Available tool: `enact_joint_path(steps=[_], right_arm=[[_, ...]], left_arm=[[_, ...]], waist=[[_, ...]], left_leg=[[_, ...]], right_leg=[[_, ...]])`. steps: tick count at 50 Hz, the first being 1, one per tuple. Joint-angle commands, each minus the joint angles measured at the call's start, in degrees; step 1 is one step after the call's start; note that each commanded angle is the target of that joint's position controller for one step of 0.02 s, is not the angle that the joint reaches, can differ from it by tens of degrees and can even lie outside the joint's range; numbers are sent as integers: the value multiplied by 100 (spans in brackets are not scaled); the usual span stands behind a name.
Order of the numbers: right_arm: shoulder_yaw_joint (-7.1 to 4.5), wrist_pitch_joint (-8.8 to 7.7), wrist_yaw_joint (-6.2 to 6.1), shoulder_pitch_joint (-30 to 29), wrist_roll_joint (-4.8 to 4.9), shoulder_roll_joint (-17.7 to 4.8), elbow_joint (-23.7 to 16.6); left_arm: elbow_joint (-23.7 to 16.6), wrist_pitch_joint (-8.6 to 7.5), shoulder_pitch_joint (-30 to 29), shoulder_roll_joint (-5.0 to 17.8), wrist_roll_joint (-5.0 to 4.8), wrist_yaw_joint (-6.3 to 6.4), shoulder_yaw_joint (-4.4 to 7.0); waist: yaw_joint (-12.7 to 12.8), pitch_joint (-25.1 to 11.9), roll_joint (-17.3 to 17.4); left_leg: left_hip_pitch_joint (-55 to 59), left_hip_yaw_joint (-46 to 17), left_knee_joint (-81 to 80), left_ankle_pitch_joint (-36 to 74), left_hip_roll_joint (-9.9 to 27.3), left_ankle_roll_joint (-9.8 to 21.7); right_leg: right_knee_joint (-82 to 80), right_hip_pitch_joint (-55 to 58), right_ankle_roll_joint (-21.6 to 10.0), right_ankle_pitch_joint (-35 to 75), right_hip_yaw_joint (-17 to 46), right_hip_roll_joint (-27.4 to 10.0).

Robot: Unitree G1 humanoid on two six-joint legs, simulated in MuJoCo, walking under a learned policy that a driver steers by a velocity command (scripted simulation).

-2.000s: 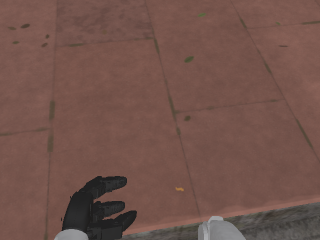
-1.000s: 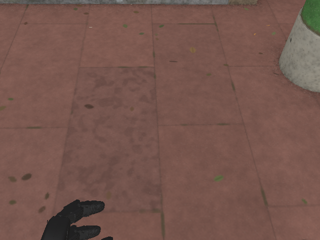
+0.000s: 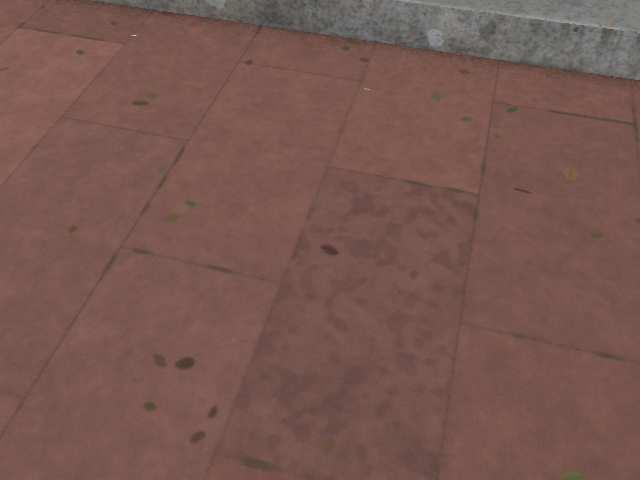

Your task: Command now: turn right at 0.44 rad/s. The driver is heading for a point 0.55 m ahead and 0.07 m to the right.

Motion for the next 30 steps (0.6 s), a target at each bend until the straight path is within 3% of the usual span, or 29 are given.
enact_joint_path(steps=[1, 2, 3, 4, 5, 6, 7, 8, 9, 12, 16, 21, 23, 24, 25, 26, 27, 28, 29, 30], right_arm=[[-80, -153, -81, 587, -25, -426, -208], [-156, -179, -115, 715, -128, -866, -278], [-266, -142, -104, 280, -131, -1385, -395], [-252, -177, -69, 547, -132, -1128, -393], [-149, -223, -44, 277, -91, -834, -394], [-102, -232, -35, -21, -79, -629, -445], [-60, -254, -35, -203, -86, -555, -507], [-69, -272, -32, -165, -95, -580, -505], [-89, -282, -36, -81, -114, -597, -523], [-198, -323, -24, 436, -97, -788, -382], [-272, -309, 49, 512, -141, -861, -361], [-375, -271, 137, 374, -100, -1031, -249], [-394, -203, 108, 292, -16, -1034, -164], [-377, -174, 90, 456, -32, -926, -109], [-258, -149, 139, 513, -100, -525, -419], [-267, -71, 74, -137, -111, -633, -637], [-281, -41, 92, -132, -88, -726, -586], [-266, -50, 138, -116, -65, -675, -484], [-278, -91, 164, -51, -45, -718, -402], [-297, -102, 187, 9, -89, -791, -330]], left_arm=[[-500, 7, -524, 582, -108, 65, 202], [-639, -4, -458, 265, -111, 52, 125], [-716, -5, -297, 173, -34, 96, 106], [-713, 6, -342, 718, 133, 64, 255], [-631, 15, -313, 791, 94, 14, 327], [-541, 59, -202, 828, 52, -36, 371], [-551, 93, -121, 790, 79, -115, 358], [-528, 124, -95, 705, 62, -190, 328], [-529, 172, -213, 700, 50, -237, 333], [-784, 263, -605, 566, 13, -302, 267], [-1018, 282, -905, 417, 65, -315, 186], [-1208, 211, -832, 350, -10, -259, 155], [-1151, 101, -479, 326, 76, -254, 152], [-1089, 20, -239, 551, 172, -220, 208], [-1259, -49, -143, 1273, 221, -163, 362], [-1149, -6, 195, 1511, 81, -127, 496], [-1131, 34, 254, 1223, -1, -104, 425], [-1147, 64, -16, 1018, -29, -63, 351], [-1217, 105, -399, 852, -11, -38, 286], [-1269, 102, -597, 742, -28, -15, 246]], waist=[[-323, -625, -719], [-299, -645, 257], [-119, -288, 1510], [-254, -323, 1020], [-27, -191, 486], [118, -103, 314], [174, -142, 510], [100, -124, 731], [2, -86, 729], [-213, -197, 701], [-338, -237, 852], [-278, -357, 1076], [-22, -423, 830], [11, -531, 383], [-64, -564, -1282], [304, -216, -1688], [250, -207, -1124], [77, -120, -902], [-103, -86, -798], [-164, -163, -874]], left_leg=[[967, -172, -1342, 839, 218, 152], [1507, -1366, -1999, 722, 1378, 466], [1164, -2553, -2259, 1987, 2610, 1144], [848, -2674, -2138, 2639, 2962, 1541], [626, -2161, -2105, 2708, 2645, 1499], [531, -1454, -2069, 2527, 2173, 1235], [706, -988, -2084, 2570, 1810, 1057], [894, -677, -2039, 2915, 1624, 1030], [973, -483, -1955, 3040, 1549, 986], [1312, -517, -1901, 2887, 1874, 1116], [1293, -230, -1796, 2693, 1986, 1161], [1102, 130, -1321, 3186, 2064, 1020], [766, 494, -739, 3008, 1908, 647], [305, 743, -138, 2479, 1715, 307], [-1069, 1244, 1173, 286, 1053, -222], [-1855, 577, 2010, -1381, 448, -335], [-1956, 141, 2565, -1188, 557, -388], [-1936, -38, 2643, -713, 600, -380], [-1847, -66, 2446, -288, 643, -364], [-1699, 3, 2396, -51, 610, -385]], right_leg=[[-155, -52, -472, 1127, 1275, -805], [723, -817, -129, -162, 819, -321], [1767, -1722, 89, -2206, -269, 555], [3059, -1534, 83, -2393, -79, 93], [3519, -1438, 53, -2011, 66, 16], [3733, -1340, 96, -1528, -9, -94], [3700, -1425, 148, -1275, -124, -112], [3610, -1491, 246, -1157, -258, -107], [3558, -1558, 332, -1075, -406, -86], [3283, -1664, 454, -1181, -399, -161], [2369, -1259, 348, -1426, -589, -285], [1112, -423, 126, -1398, -906, -178], [-279, 356, -8, -408, -980, -62], [-808, 927, -101, -18, -378, -298], [-1103, 1511, -568, 999, 1824, -1936], [-938, 1194, -1347, 2312, 2444, -2358], [-820, 1238, -1512, 2482, 2048, -2169], [-840, 1044, -1372, 2083, 1632, -1827], [-947, 904, -1126, 1634, 1294, -1496], [-964, 866, -1044, 1733, 1111, -1312]])
Next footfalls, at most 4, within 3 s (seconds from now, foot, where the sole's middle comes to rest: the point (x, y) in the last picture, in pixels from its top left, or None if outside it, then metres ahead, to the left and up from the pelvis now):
0.04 left None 0.04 0.09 -0.78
0.48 right None -0.02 -0.12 -0.78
0.86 left None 0.07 0.06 -0.78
1.18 right None -0.01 -0.15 -0.78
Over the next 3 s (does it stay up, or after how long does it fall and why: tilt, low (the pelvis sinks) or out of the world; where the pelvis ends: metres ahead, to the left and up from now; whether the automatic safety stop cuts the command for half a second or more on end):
stays up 0.55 0.05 0.00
